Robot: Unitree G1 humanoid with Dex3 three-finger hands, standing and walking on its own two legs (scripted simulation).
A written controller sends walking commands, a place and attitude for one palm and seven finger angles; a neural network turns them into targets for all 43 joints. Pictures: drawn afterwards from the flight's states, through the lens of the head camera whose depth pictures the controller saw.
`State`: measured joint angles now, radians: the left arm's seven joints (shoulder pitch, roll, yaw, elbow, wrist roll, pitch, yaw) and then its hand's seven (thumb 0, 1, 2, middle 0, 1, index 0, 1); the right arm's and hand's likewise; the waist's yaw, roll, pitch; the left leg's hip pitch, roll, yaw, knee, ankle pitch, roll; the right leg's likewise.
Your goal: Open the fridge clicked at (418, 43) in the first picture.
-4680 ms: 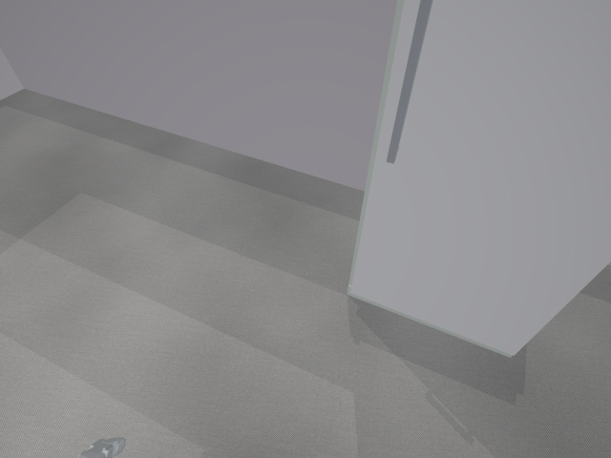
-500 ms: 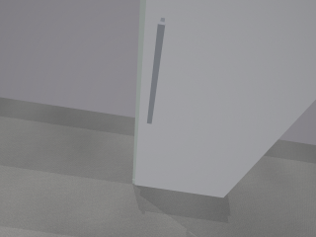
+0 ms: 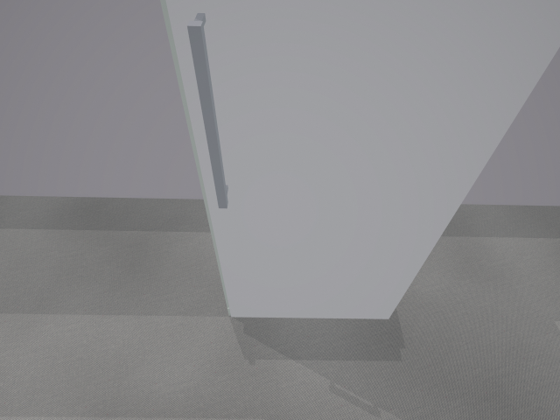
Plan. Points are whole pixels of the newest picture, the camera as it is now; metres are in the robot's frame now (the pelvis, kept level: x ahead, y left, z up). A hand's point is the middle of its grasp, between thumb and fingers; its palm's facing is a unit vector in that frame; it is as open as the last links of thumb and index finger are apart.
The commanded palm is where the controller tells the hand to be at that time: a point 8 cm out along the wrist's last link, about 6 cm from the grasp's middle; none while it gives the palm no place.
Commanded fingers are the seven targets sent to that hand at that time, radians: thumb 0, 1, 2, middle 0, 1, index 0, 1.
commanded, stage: come to a stop and stand still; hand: left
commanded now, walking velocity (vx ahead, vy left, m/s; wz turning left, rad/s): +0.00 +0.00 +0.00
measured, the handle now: (214, 129) +0.54 +0.12 +0.14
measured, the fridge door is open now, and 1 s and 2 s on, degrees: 0 0 0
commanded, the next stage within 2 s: look again from close up in 0.52 s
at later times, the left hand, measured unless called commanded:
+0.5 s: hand out of the picture -0.02 +0.10 -0.17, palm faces +0.11 -0.98 -0.15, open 7.3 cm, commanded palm none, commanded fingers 0.00 0.90 0.90 -0.20 -0.30 -0.20 -0.30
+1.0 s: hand out of the picture +0.03 +0.23 -0.17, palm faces +0.08 -0.97 -0.25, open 7.3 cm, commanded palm none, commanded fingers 0.00 0.90 0.90 -0.20 -0.30 -0.20 -0.30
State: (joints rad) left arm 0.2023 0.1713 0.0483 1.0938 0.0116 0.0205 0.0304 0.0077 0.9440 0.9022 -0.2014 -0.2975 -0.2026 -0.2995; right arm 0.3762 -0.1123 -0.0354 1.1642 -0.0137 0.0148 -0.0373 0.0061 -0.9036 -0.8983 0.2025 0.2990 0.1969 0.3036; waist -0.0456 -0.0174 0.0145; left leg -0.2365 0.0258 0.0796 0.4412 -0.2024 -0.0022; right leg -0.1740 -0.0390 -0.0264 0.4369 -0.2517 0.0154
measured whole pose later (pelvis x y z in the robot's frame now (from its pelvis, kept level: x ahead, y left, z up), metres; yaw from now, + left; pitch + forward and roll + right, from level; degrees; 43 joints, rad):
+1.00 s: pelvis -0.01 +0.02 -0.01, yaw +1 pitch -3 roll -1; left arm 0.28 0.24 0.02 0.97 0.02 0.01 0.03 0.00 0.91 0.90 -0.20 -0.30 -0.20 -0.30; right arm 0.22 -0.19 -0.02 0.97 -0.02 -0.01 -0.02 0.01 -0.91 -0.90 0.20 0.30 0.20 0.30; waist 0.01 -0.01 -0.01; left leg -0.25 0.02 0.05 0.57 -0.26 0.03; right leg -0.15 -0.05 -0.05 0.51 -0.30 0.04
